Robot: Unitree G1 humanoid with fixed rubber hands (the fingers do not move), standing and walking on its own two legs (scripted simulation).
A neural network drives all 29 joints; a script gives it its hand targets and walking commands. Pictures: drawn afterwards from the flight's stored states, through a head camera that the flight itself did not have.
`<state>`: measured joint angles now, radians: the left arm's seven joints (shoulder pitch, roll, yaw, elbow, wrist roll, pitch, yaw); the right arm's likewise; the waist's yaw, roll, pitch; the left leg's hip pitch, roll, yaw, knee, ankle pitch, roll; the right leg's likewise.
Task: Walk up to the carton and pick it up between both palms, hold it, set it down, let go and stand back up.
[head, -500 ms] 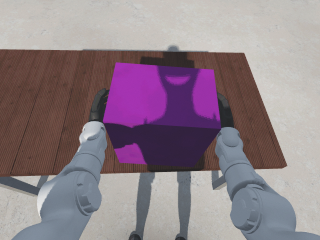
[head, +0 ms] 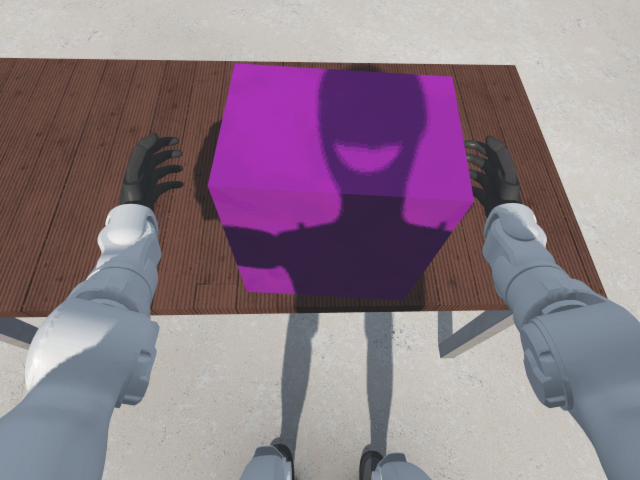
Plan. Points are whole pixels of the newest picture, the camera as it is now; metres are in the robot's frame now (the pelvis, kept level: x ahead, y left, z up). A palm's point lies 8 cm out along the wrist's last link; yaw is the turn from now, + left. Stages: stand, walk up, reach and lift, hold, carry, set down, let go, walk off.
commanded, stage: set down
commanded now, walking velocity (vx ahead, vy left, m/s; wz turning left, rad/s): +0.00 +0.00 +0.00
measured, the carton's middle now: (333, 201) +0.47 +0.00 +0.02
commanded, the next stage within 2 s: none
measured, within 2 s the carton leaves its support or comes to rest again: neither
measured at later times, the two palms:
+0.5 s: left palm (117, 137) +0.48 +0.24 +0.12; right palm (519, 148) +0.47 -0.20 +0.12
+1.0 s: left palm (76, 88) +0.47 +0.25 +0.19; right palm (556, 85) +0.48 -0.20 +0.20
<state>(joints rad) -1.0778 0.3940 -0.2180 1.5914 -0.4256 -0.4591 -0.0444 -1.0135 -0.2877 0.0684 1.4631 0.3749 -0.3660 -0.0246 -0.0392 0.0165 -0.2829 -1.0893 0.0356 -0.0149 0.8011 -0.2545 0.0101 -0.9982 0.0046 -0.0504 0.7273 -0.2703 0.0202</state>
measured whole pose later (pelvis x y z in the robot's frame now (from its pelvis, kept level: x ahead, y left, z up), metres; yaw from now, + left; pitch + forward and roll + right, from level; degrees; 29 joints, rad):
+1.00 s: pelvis +0.02 -0.01 +0.05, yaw +1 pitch +13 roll -2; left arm -1.11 0.47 -0.16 1.29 -0.36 0.00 -0.06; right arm -1.07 -0.32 0.12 1.24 0.47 0.01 -0.11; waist -0.04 -0.03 -0.15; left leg -0.55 0.03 0.00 0.49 -0.18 0.00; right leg -0.46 0.01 -0.04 0.41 -0.18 0.01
